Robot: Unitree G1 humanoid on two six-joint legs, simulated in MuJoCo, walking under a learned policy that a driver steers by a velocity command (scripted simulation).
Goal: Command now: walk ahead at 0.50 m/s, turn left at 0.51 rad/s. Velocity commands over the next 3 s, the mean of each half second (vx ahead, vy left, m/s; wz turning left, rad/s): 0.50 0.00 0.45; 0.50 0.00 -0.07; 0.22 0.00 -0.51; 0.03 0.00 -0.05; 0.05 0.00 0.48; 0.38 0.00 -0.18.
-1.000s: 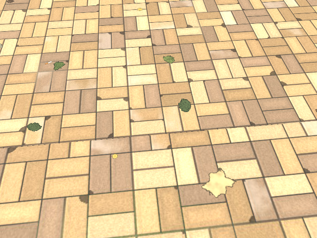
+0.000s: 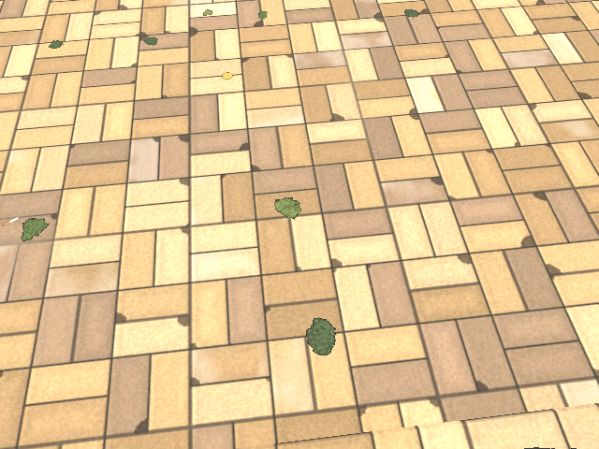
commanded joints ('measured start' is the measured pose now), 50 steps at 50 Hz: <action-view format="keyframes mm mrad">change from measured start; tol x32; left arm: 1 -48 140 14 -147 -31 -88 -33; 50 189 6 11 -41 -7 5 -4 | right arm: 1 350 -215 -72 -5 -4 -3 -18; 23 373 -49 -6 -31 8 0 -63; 40 -198 -107 -25 -159 8 -60 0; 50 500 -207 -65 144 -44 -34 6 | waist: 1 -158 105 -404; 19 12 113 -132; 23 37 -386 -295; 50 -191 165 -209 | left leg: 1 932 364 -820 -323 -61 298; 7 324 191 -396 -390 327 197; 18 259 164 -375 -203 276 99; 21 258 69 -396 72 361 18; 23 -174 -106 -234 670 -440 -71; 25 -364 -5 -257 809 -334 -55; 33 124 100 -66 318 118 -85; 40 -514 201 -269 72 69 -90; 47 280 154 -155 -238 533 -115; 50 937 252 -204 112 571 -130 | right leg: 1 -722 53 292 641 -40 -13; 14 -401 33 164 -181 621 57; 20 -223 67 115 -281 355 -21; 23 323 -364 794 -446 476 -360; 30 -204 -183 443 -631 338 -240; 40 253 -281 599 -341 229 -257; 46 -260 -118 409 -149 23 -111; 50 -744 49 354 820 -366 43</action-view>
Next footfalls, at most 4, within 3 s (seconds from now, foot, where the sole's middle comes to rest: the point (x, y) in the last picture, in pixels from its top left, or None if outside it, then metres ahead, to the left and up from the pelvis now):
0.38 right None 0.38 -0.12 -0.75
0.98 left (188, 401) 0.58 0.33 -0.89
1.42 right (275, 310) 0.83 0.13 -0.89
1.82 left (184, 310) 0.83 0.37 -0.89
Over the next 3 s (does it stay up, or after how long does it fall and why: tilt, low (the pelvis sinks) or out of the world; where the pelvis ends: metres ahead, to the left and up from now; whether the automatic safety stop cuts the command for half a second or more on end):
stays up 1.00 0.30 -0.13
